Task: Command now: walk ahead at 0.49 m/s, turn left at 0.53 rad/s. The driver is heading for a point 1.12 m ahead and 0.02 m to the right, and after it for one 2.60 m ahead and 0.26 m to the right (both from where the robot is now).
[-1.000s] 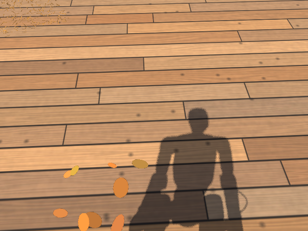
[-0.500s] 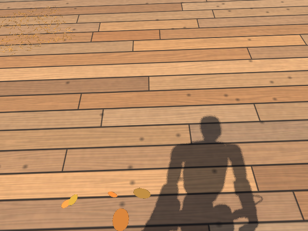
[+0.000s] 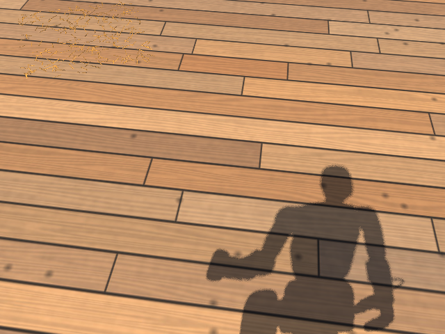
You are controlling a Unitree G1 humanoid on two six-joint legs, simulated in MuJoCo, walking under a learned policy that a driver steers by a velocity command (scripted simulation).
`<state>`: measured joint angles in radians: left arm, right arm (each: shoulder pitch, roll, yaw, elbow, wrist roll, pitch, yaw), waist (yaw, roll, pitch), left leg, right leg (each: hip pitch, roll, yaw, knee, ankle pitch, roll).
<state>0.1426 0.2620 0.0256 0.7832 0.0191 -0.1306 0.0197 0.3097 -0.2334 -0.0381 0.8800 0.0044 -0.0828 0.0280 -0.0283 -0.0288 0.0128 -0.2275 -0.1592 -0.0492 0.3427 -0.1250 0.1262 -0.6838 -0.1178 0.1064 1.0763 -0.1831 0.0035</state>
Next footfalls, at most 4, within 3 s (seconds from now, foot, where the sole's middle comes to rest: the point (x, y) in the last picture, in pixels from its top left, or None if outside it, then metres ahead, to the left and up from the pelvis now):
0.24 right None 0.31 -0.15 -0.78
0.76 left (181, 315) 0.56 0.13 -0.78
1.36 right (248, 227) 0.86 -0.09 -0.78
1.90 left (204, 155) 1.21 0.07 -0.78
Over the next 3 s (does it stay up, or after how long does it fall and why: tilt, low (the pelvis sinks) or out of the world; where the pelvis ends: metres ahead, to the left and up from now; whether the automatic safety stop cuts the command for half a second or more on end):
stays up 1.63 -0.01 -0.02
